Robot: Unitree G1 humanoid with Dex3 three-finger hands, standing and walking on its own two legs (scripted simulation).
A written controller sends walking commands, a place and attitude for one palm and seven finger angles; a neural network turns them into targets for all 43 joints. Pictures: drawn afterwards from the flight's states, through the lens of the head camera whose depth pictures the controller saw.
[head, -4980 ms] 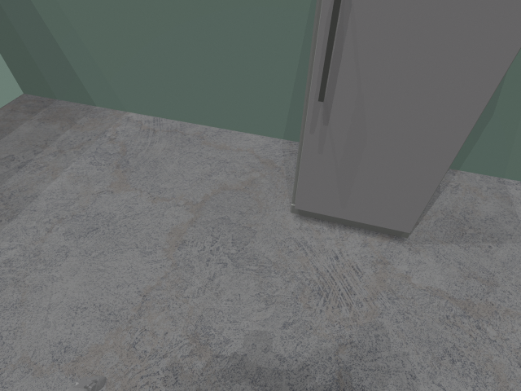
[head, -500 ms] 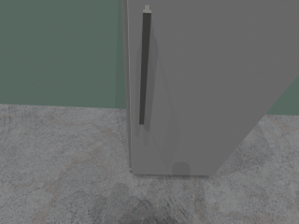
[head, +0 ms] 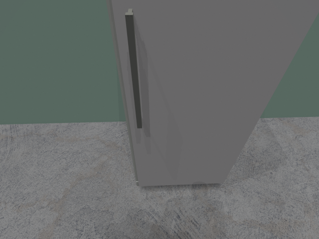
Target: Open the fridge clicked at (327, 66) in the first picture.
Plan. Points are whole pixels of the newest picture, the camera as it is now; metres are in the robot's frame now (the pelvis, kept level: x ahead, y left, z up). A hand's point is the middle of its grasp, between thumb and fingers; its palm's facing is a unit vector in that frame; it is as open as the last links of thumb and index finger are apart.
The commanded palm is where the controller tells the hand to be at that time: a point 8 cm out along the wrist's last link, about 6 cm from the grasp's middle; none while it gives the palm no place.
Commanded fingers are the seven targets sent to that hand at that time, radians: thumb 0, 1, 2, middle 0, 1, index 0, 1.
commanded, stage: come to a stop and stand still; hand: left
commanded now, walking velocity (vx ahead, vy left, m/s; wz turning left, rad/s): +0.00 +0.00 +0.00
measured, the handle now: (135, 80) +0.54 +0.10 +0.13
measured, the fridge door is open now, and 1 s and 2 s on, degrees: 0 0 0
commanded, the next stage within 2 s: look again from close up in 1.02 s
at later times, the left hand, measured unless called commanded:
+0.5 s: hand out of the picture -0.01 +0.12 -0.18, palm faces +0.06 -0.99 -0.15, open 7.4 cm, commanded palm none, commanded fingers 0.00 0.90 0.90 -0.20 -0.30 -0.20 -0.30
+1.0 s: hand out of the picture +0.04 +0.13 -0.18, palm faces +0.04 -0.98 -0.20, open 7.4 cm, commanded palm none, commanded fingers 0.00 0.90 0.90 -0.20 -0.30 -0.20 -0.30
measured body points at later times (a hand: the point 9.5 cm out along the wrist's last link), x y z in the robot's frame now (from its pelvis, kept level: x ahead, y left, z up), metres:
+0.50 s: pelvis +0.03 -0.02 +0.00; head +0.05 -0.02 +0.45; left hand -0.01 +0.18 -0.16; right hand +0.01 -0.22 -0.17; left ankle +0.08 +0.09 -0.74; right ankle -0.03 -0.10 -0.74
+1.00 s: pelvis +0.06 -0.03 +0.00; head +0.07 -0.03 +0.45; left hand +0.04 +0.18 -0.16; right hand +0.06 -0.25 -0.16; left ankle +0.08 +0.09 -0.74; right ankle -0.03 -0.10 -0.74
